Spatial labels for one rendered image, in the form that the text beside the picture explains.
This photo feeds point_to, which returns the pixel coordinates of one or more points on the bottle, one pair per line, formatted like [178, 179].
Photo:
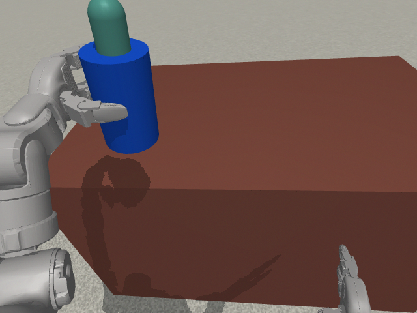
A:
[118, 70]

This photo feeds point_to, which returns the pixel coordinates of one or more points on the right robot hand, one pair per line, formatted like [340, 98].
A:
[352, 290]

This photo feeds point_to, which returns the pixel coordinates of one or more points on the left robot hand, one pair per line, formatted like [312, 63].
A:
[52, 76]

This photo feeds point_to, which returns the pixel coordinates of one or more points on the left robot arm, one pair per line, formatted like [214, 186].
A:
[41, 281]

